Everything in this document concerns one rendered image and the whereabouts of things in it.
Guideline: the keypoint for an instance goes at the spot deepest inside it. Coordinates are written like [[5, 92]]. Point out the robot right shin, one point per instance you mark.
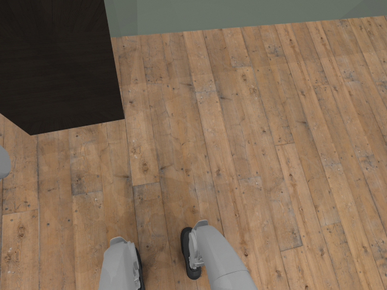
[[193, 262]]

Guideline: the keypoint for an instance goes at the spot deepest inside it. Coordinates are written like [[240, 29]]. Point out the cabinet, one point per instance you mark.
[[57, 68]]

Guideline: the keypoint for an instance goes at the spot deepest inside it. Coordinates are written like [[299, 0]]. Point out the robot right thigh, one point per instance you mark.
[[225, 270]]

